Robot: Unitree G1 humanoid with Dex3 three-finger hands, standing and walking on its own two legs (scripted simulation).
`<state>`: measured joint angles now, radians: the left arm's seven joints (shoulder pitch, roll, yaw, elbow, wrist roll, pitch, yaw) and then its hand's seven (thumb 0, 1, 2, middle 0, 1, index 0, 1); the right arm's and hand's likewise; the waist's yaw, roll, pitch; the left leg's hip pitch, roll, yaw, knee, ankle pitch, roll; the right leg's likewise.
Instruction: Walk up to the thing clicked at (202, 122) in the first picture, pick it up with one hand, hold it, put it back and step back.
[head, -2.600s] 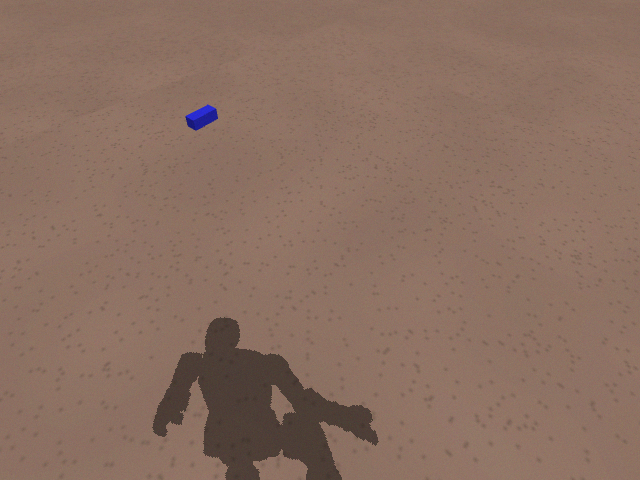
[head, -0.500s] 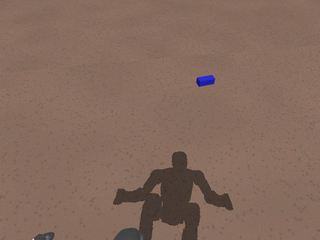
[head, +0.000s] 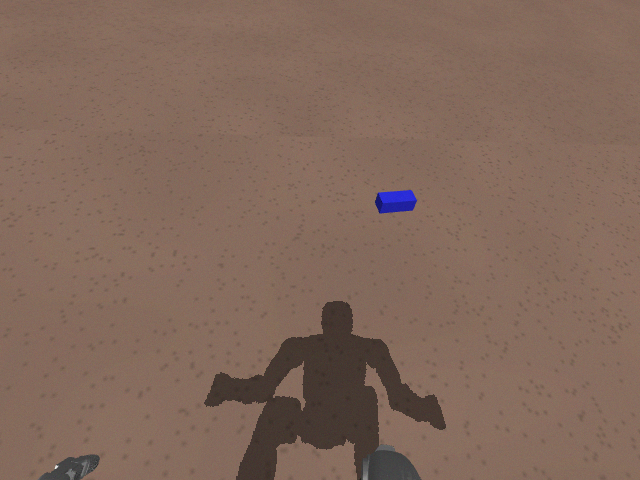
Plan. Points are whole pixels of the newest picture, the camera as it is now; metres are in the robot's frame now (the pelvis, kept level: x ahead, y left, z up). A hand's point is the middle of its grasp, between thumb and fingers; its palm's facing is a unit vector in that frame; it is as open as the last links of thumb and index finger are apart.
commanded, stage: walk up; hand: left
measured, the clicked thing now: (395, 201) +1.37 -0.40 -0.73
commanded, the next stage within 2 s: none
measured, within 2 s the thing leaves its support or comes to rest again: neither
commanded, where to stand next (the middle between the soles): +1.06 -0.75 m, yaw +14 degrees
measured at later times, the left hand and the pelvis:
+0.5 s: hand (229, 417) +0.24 +0.13 -0.15, palm faces +0.15 -0.93 -0.33, open 7.4 cm; pelvis +0.25 -0.16 +0.00, yaw +6 degrees
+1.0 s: hand (327, 264) +0.52 -0.02 -0.13, palm faces +0.12 -0.91 -0.39, open 7.4 cm; pelvis +0.46 -0.32 -0.02, yaw +7 degrees
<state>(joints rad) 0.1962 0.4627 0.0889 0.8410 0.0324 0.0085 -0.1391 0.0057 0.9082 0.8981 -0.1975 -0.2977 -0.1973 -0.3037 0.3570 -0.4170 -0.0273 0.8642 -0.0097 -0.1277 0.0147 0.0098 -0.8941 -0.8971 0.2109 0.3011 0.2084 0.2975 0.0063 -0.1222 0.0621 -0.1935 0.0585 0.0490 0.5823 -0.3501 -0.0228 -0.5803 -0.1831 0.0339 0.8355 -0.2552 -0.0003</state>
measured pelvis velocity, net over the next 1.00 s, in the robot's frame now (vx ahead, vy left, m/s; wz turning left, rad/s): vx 0.46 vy -0.32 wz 0.13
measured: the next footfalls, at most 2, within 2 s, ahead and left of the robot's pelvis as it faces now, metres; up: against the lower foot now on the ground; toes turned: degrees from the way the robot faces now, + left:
right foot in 0.10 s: +0.22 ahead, -0.22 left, +0.00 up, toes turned -5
left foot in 0.52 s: +0.42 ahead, -0.06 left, +0.00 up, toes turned +13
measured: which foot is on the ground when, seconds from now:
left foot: down 0.00-0.12, up 0.14-0.50, down 0.52-0.92, up 0.94-1.00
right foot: up 0.00-0.08, down 0.10-0.54, up 0.56-0.88, down 0.90-1.00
